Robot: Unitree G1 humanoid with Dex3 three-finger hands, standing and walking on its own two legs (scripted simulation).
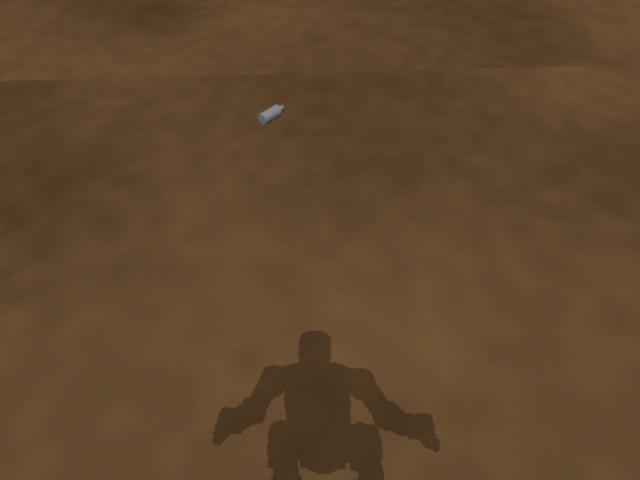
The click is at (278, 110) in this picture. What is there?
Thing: lying bottle
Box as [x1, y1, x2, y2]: [258, 104, 283, 124]
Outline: 283,106 278,106 276,104 258,114 260,122 264,124 281,113
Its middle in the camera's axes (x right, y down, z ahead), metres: -0.27 -0.70 +2.25
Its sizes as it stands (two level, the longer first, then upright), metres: 0.166 0.065 0.065
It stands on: the floor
